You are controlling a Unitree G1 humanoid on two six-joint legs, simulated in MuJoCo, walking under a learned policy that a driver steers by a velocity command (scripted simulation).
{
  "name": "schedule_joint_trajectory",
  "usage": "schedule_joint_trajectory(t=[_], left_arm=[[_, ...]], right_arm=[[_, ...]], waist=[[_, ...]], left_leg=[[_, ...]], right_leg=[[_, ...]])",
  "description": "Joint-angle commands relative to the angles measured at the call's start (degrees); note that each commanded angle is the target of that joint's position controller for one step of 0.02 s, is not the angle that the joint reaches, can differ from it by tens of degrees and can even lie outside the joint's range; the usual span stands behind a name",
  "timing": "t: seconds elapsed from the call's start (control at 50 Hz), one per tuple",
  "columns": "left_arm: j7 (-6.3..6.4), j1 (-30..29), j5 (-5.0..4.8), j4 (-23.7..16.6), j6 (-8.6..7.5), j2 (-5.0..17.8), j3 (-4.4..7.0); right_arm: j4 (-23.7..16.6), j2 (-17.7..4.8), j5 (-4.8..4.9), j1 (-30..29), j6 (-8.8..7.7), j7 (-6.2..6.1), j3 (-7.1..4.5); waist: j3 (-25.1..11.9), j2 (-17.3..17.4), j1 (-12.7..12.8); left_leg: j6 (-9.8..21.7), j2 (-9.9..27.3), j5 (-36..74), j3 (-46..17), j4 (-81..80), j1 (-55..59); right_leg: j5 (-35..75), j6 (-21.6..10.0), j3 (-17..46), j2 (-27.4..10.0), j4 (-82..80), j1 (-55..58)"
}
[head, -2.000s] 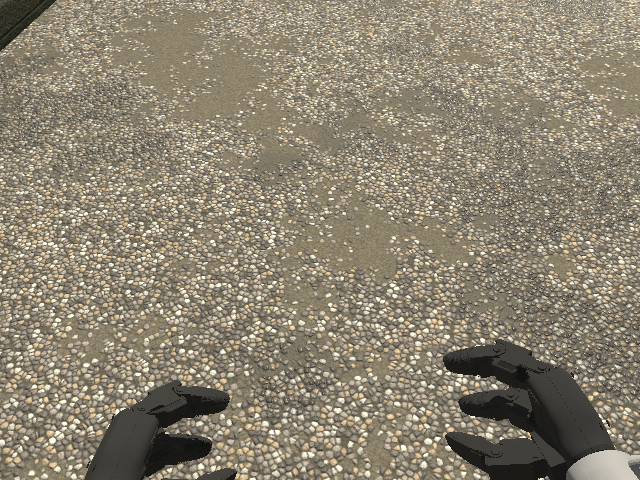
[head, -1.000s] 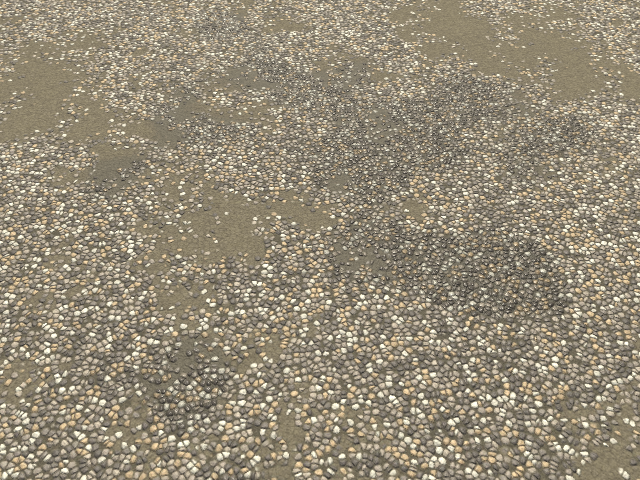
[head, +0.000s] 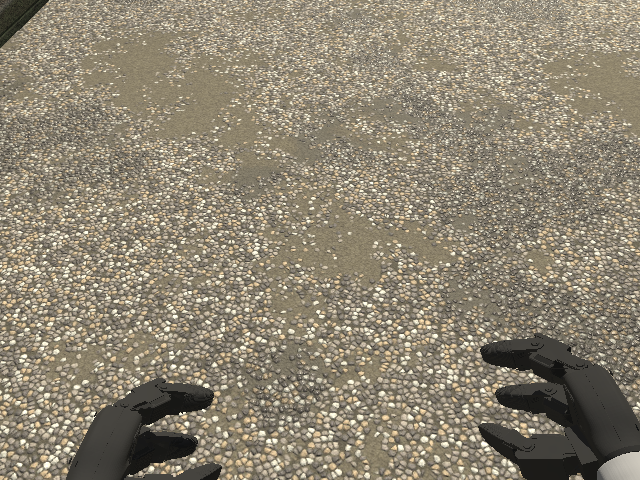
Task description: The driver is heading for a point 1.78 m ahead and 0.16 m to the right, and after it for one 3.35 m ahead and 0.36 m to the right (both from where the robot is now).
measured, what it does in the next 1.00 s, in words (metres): shifts its weight, turning right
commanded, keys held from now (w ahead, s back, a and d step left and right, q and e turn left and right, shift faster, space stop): w+e+shift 0.46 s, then w+shift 0.50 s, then w+q+shift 0.04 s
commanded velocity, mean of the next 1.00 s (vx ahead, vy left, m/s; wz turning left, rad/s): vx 1.00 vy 0.00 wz -0.62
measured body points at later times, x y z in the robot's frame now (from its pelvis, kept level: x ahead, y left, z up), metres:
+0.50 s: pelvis +0.00 +0.00 -0.01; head +0.00 -0.01 +0.44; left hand +0.25 +0.19 -0.04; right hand +0.23 -0.26 -0.01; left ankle +0.02 +0.09 -0.73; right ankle +0.02 -0.13 -0.73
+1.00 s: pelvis +0.00 +0.06 -0.01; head -0.02 +0.04 +0.44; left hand +0.28 +0.19 -0.05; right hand +0.14 -0.23 -0.06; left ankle +0.02 +0.09 -0.73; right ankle -0.01 -0.14 -0.69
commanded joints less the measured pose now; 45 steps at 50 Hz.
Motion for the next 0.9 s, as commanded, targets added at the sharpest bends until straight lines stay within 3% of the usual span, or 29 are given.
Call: schedule_joint_trajectory(t=[0.02, 0.12, 0.18, 0.3, 0.36, 0.46, 0.5, 0.56, 0.62, 0.64, 0.72, 0.82, 0.84, 0.86, 0.88, 0.9], left_arm=[[-0.35, -7.62, -0.45, -6.88, -0.81, 4.50, 2.13], [-0.41, -5.78, -1.34, -6.85, 0.18, 6.06, 3.27], [-0.03, -3.75, -1.44, -6.66, 0.90, 6.38, 3.89], [-0.19, -0.41, -2.17, -6.36, 1.25, 6.83, 5.56], [-0.68, 0.09, -2.93, -6.01, 0.46, 7.06, 6.46], [-1.28, 3.96, -3.86, -4.96, 0.33, 6.59, 7.63], [-0.71, 4.74, -3.45, -4.69, 0.54, 3.80, 6.89], [-1.00, 6.27, -2.99, -3.91, 0.02, 2.66, 6.43], [-1.53, 6.14, -2.93, -3.85, -0.62, 2.01, 5.99], [-2.05, 5.99, -3.18, -3.60, -1.09, 3.44, 6.30], [-2.37, 4.99, -3.95, -3.52, -2.22, 1.81, 5.48], [-0.78, 0.92, -3.41, -4.84, -1.87, 0.09, 4.48], [-0.45, -0.40, -3.80, -5.67, -2.19, 0.77, 4.48], [0.39, -0.49, -3.30, -5.69, -1.95, -0.23, 4.22], [1.29, -1.33, -3.14, -5.85, -1.73, -0.21, 4.04], [2.07, -0.95, -3.32, -5.46, -1.39, 0.07, 4.17]], right_arm=[[-5.40, -4.86, 0.15, -8.05, -1.82, -0.48, -2.55], [-4.09, -5.52, 0.62, -6.42, -2.04, -0.89, -3.68], [-3.33, -5.10, 0.18, -4.90, -1.47, -1.15, -3.98], [-3.33, -4.53, 0.38, -5.91, -0.19, -1.65, -4.82], [-3.39, -4.55, 0.12, -6.47, 0.15, -1.58, -5.67], [-4.14, -3.09, 0.71, -8.95, 1.10, -1.91, -6.31], [-3.68, -2.00, 0.76, -8.96, 1.31, -2.09, -6.27], [-4.04, -0.57, 1.42, -10.44, 1.20, -2.32, -5.90], [-4.62, 0.23, 1.36, -11.31, 0.76, -2.43, -5.40], [-5.19, 0.67, 1.22, -11.59, 0.43, -2.27, -5.10], [-5.25, 0.66, 1.20, -10.44, -0.73, -2.35, -4.64], [-2.41, -1.86, 1.53, -6.44, -0.87, -2.67, -4.52], [-0.94, -3.62, 0.95, -4.49, -0.47, -2.60, -4.87], [0.66, -4.32, 1.71, -3.25, -0.05, -2.90, -5.05], [1.96, -4.65, 2.01, -1.12, -0.02, -2.99, -5.20], [3.32, -5.18, 2.38, 0.00, -0.27, -2.92, -5.30]], waist=[[-5.91, 1.80, 0.86], [-5.32, -2.15, 1.43], [-5.76, -3.57, 1.74], [-5.65, -2.03, 3.47], [-7.91, -1.44, 3.78], [-5.34, -0.97, 5.11], [-5.85, 1.43, 5.29], [-5.05, -1.51, 5.80], [-2.80, -2.09, 5.55], [-2.36, -4.51, 5.33], [-1.33, -2.25, 4.31], [1.67, 3.06, 2.26], [1.65, 4.85, 1.56], [2.49, 7.46, 1.71], [2.49, 8.44, 0.33], [2.78, 6.68, 0.45]], left_leg=[[-2.12, 9.36, 0.87, -5.90, -4.94, 13.44], [-2.11, 8.96, 1.24, -0.92, -1.35, 15.65], [-2.27, 7.48, 1.49, 1.47, 1.55, 17.87], [-2.27, 6.41, 2.43, 3.90, 4.03, 20.94], [-2.19, 5.98, -0.64, 4.65, 4.36, 23.14], [-2.34, 5.52, -5.05, 5.82, 4.09, 24.48], [-2.07, 8.22, -3.09, 5.98, 2.30, 26.93], [-2.86, 7.77, -9.25, 7.59, 1.52, 27.05], [-3.11, 7.30, -11.54, 7.72, 0.31, 27.69], [-3.02, 6.85, -11.67, 7.40, 0.90, 27.22], [-2.67, 8.37, -9.95, 6.28, -1.22, 29.32], [-1.20, 14.00, -14.99, 4.76, -8.74, 18.77], [0.00, 16.40, -18.36, 2.63, -12.02, 15.78], [0.37, 19.75, -19.66, 2.34, -15.42, 15.15], [0.73, 22.51, -20.44, 0.59, -18.77, 12.39], [0.85, 24.08, -19.14, 0.23, -20.24, 10.72]], right_leg=[[1.73, -1.74, 3.69, -5.80, -3.84, -10.40], [11.45, -2.30, 5.34, -4.41, -2.07, -12.35], [16.69, -3.67, 7.88, -3.16, -2.56, -13.61], [21.06, -4.13, 11.50, 0.09, -3.14, -15.50], [26.73, -5.02, 13.46, 0.86, -2.59, -14.92], [23.62, -5.00, 16.87, 2.69, -4.15, -17.57], [22.97, -4.18, 14.20, 2.35, -3.04, -18.66], [20.44, -4.19, 13.68, 1.78, -5.41, -19.08], [15.36, -3.69, 14.80, 1.32, -8.19, -21.47], [10.31, -3.64, 15.80, 1.37, -9.68, -21.90], [1.97, -2.15, 15.88, 0.65, -11.55, -24.78], [-6.66, 0.38, 5.81, -0.86, -4.91, -21.06], [-10.79, 1.57, 3.15, -1.08, -2.05, -20.78], [-12.46, 2.52, 0.15, -3.59, 2.09, -22.37], [-14.27, 3.70, -2.14, -5.91, 8.43, -21.44], [-13.53, 4.52, -3.76, -8.56, 14.46, -21.89]])
Next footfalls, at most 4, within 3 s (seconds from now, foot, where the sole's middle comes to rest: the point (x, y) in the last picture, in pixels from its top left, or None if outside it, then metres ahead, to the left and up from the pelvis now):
1.24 right None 0.04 -0.14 -0.77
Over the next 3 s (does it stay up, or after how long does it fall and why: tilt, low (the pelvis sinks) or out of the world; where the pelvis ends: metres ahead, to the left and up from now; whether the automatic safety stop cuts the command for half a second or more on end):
stays up -0.02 0.00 -0.01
